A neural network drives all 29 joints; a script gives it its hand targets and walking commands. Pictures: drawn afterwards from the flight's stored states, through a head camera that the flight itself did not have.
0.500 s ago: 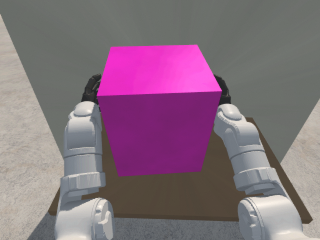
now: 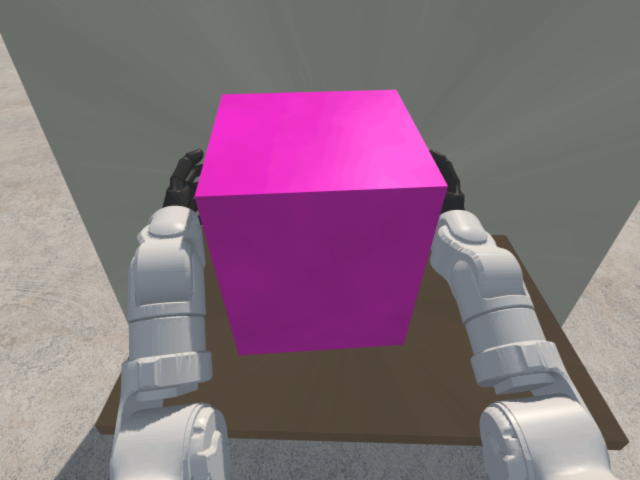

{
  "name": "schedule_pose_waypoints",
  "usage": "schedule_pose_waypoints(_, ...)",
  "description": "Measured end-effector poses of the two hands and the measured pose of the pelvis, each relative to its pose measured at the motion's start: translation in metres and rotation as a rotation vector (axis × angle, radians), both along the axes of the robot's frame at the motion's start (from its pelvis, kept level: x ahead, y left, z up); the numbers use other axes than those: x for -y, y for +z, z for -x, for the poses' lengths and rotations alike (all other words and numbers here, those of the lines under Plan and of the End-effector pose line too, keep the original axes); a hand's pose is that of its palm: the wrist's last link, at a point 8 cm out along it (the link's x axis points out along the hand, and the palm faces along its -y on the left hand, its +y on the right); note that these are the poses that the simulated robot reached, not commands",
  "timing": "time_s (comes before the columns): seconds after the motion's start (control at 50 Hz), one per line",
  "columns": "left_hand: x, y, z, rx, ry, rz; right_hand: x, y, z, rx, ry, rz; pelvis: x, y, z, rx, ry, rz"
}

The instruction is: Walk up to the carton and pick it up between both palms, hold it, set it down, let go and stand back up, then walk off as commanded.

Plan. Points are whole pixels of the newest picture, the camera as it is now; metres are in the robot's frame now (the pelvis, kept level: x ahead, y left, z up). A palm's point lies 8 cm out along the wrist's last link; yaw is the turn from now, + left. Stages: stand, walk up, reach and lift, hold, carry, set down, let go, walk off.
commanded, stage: hold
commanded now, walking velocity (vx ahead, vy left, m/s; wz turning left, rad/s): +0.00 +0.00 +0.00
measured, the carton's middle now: (316, 224) +0.39 +0.00 +0.19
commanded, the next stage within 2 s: none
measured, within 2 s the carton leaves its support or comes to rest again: neither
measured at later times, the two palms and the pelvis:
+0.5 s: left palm (183, 216) +0.36 +0.16 +0.23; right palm (446, 218) +0.36 -0.15 +0.22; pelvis -0.01 +0.00 +0.00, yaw +0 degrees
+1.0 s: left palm (183, 215) +0.36 +0.16 +0.23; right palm (446, 213) +0.36 -0.15 +0.22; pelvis +0.00 +0.00 +0.00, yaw +0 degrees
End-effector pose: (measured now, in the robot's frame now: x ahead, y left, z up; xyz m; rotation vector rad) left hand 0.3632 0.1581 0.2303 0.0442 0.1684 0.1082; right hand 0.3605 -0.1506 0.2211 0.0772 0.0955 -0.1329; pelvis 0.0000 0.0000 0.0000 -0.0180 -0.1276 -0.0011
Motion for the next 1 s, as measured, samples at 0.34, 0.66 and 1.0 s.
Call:
schedule_pose_waypoints(0.34, 0.0016, 0.0013, 0.0035, 0.003, -0.001, 0.005, 0.0017, 0.0031, 0.0038, 0.004, -0.003, -0.004, 0.0007, -0.0002, 0.0024, 0.008, 0.002, 0.000)
schedule_pose_waypoints(0.66, 0.0006, 0.0006, 0.0012, -0.013, -0.002, -0.002, 0.0005, 0.0000, 0.0019, -0.013, -0.003, -0.004, 0.0019, -0.0001, 0.0072, -0.007, 0.001, -0.004)
schedule_pose_waypoints(1.0, 0.0010, 0.0001, -0.0001, -0.008, -0.003, 0.010, 0.0011, 0.0027, 0.0008, -0.007, -0.004, 0.006, 0.0020, 0.0000, 0.0028, 0.000, 0.001, -0.002)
